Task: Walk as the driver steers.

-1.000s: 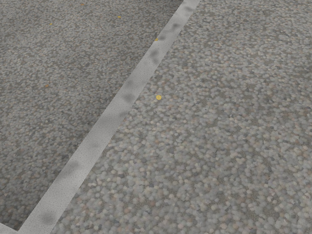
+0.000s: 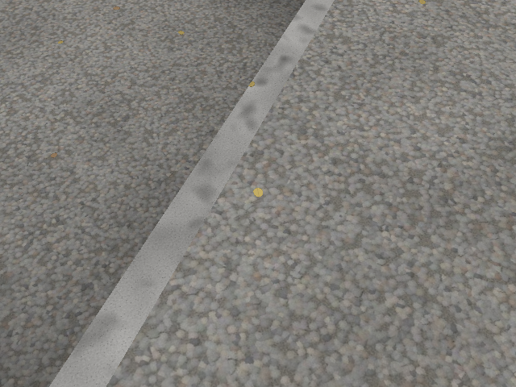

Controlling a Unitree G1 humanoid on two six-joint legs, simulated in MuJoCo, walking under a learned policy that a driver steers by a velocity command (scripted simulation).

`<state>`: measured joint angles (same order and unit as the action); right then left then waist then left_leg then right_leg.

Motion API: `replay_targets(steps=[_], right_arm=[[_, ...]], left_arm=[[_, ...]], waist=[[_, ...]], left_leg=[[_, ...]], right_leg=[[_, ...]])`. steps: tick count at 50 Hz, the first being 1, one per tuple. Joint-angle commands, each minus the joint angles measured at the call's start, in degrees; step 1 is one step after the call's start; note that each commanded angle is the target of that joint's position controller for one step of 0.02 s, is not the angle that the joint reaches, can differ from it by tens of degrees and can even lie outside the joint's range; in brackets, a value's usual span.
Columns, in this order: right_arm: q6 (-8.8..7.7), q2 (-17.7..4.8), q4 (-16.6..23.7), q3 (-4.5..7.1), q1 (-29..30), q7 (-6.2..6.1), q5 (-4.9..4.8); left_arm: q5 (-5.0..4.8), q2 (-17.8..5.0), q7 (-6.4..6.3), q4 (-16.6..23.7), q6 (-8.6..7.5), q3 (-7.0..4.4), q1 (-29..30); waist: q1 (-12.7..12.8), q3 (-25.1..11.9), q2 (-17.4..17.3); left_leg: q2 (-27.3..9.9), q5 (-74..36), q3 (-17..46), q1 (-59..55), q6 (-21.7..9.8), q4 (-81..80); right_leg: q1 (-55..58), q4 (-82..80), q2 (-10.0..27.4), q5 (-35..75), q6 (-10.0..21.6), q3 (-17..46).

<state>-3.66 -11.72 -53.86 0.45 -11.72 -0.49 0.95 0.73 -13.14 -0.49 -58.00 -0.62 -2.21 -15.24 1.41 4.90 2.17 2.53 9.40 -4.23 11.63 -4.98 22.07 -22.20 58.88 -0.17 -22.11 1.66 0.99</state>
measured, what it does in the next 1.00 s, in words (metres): walks ahead, turning right: right foot, then left foot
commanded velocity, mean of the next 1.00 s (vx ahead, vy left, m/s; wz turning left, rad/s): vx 0.24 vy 0.00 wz -0.47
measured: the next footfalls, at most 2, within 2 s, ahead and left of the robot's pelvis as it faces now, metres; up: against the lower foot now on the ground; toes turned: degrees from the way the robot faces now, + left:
right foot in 0.42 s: +0.08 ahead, -0.13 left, +0.00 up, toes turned -17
left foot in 0.84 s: +0.41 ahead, -0.05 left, +0.00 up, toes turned -34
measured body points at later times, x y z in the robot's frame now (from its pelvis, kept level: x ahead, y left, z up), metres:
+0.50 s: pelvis +0.09 -0.05 -0.01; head +0.10 -0.08 +0.44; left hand +0.28 +0.18 -0.12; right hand +0.07 -0.33 -0.15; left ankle +0.05 +0.07 -0.69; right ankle +0.04 -0.12 -0.74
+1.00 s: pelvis +0.28 -0.09 -0.01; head +0.33 -0.10 +0.43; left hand +0.49 +0.11 -0.15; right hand +0.28 -0.39 -0.11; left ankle +0.41 -0.06 -0.74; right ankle +0.15 -0.15 -0.66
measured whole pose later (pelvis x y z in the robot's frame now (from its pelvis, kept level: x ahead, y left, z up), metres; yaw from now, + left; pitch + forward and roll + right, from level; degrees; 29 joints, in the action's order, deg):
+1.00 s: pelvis +0.28 -0.09 -0.01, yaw -32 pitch +0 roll -1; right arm -2.2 -13.9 -44.0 0.9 -6.9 -1.1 1.2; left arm 1.1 -17.7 0.2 -48.4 1.3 -4.5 -13.4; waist 1.6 6.7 2.1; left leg -1.0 6.4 -4.6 20.9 -2.5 27.7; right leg -22.3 66.5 -4.4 -27.4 1.0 3.4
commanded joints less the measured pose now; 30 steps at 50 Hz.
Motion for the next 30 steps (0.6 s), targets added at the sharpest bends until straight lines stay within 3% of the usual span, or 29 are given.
replay_targets(steps=[1,8,10,12,13,15,18,20,21,22,23,24,25,26,28,30], right_arm=[[-0.90,-8.3,1.9,1.37,-2.0,-1.02,0.11],[1.80,-9.0,1.8,2.41,-5.0,-2.38,0.53],[1.87,-9.9,1.8,2.99,-6.4,-2.07,0.97],[1.80,-10.7,2.0,3.61,-6.9,-1.68,1.09],[1.70,-11.2,2.1,3.91,-7.1,-1.50,1.10],[1.31,-11.7,2.1,4.41,-7.9,-0.97,1.12],[0.99,-12.9,2.3,5.15,-7.3,0.09,1.24],[1.33,-13.4,2.8,5.38,-4.4,0.15,0.01],[1.36,-11.8,3.9,4.80,-2.7,0.14,-0.02],[1.03,-7.2,8.9,3.37,2.0,0.85,0.24],[0.94,-9.4,9.9,3.85,5.1,1.07,2.41],[0.62,-10.4,9.6,4.08,4.4,1.65,1.60],[-0.04,-10.4,9.0,3.94,3.4,2.23,0.37],[-0.21,-10.6,8.6,4.02,2.7,2.26,0.46],[0.82,-10.4,7.9,3.86,1.3,2.38,1.87],[1.57,-9.4,9.1,3.58,3.1,2.49,1.81]], left_arm=[[-0.03,-3.2,0.05,0.2,1.40,-0.98,-5.9],[0.44,-2.8,0.77,5.9,3.07,-0.94,5.2],[0.67,-3.0,1.18,7.0,3.10,-0.95,7.1],[0.93,-3.9,2.09,8.9,3.17,-1.26,10.5],[0.93,-4.2,2.60,9.8,3.08,-1.40,12.0],[0.76,-4.0,3.42,11.1,2.67,-1.51,13.3],[0.46,-3.6,4.00,11.9,1.85,-1.59,12.6],[1.35,-3.6,3.86,9.9,1.13,-1.94,4.3],[2.01,-7.3,3.21,7.0,0.55,-3.44,-4.3],[1.93,-14.9,2.26,6.7,-0.04,-5.44,-11.6],[0.53,-15.0,1.71,6.6,0.00,-5.08,-9.8],[-0.01,-13.0,1.31,7.3,0.10,-4.49,-7.2],[-0.18,-11.3,1.01,7.9,-0.19,-3.92,-4.5],[-0.34,-10.6,0.66,8.5,-0.55,-3.68,-2.3],[-0.42,-10.0,0.57,9.0,-1.56,-3.32,-1.2],[-0.85,-10.9,0.76,8.3,-2.35,-3.54,-3.4]], waist=[[1.3,-6.2,-6.6],[-1.5,-4.6,-7.3],[-2.7,-4.7,-7.1],[-3.9,-2.5,-6.7],[-4.3,-1.3,-6.3],[-4.6,-0.2,-4.9],[-3.8,0.0,-4.6],[0.9,-2.4,-4.2],[4.3,-6.8,1.8],[7.5,-9.1,16.4],[6.0,-4.3,10.1],[4.0,-1.1,3.7],[1.9,0.0,1.5],[0.1,0.6,0.3],[-1.3,-1.7,0.9],[-1.3,-2.0,0.5]], left_leg=[[-16.2,-43.3,6.8,-4.5,-6.8,-5.1],[-18.3,-26.8,4.7,-4.2,-8.5,-5.1],[-19.7,-10.1,6.6,-4.9,-9.3,-7.8],[-21.2,9.2,9.8,-5.9,-9.8,-11.6],[-21.9,13.8,10.9,-6.9,-9.8,-12.7],[-23.1,15.8,11.3,-9.6,-9.4,-13.3],[-22.0,8.5,6.4,-9.8,-7.2,-10.7],[-18.4,-1.3,-1.2,-3.3,-4.0,-0.4],[-14.2,-5.0,-7.1,4.7,-1.0,14.1],[-5.1,13.1,-11.5,25.3,3.5,34.6],[-2.3,23.9,-0.2,36.3,4.2,41.2],[-6.2,19.6,3.6,37.0,4.1,42.3],[-7.3,14.1,4.2,35.0,4.3,40.6],[-7.7,10.5,4.3,33.0,4.8,38.2],[-7.0,6.6,3.5,28.9,6.4,36.7],[-6.5,5.0,2.7,28.3,7.5,34.8]], right_leg=[[0.7,-1.6,0.5,2.6,-0.6,0.5],[-1.8,-10.3,1.6,3.5,-0.3,-3.0],[-2.1,-12.2,2.2,2.1,0.5,-3.4],[-4.3,-14.0,2.9,-0.2,1.4,-3.4],[-5.5,-15.0,3.1,-1.3,1.8,-3.5],[-6.2,-17.4,3.1,-2.6,2.9,-4.2],[-0.9,-24.1,1.4,-2.3,4.5,-6.4],[13.1,-33.9,-2.1,2.7,5.5,-8.6],[25.6,-38.3,0.1,-0.1,7.7,-2.0],[37.6,-46.5,17.6,-9.6,15.1,27.5],[35.0,-49.4,21.2,-5.4,18.9,36.6],[32.6,-47.4,19.1,0.7,18.1,28.9],[29.9,-47.3,16.0,8.2,16.3,23.6],[28.0,-47.7,13.2,14.6,14.6,19.7],[26.2,-47.4,10.2,26.0,13.5,15.3],[24.6,-47.2,9.5,31.9,13.6,14.0]])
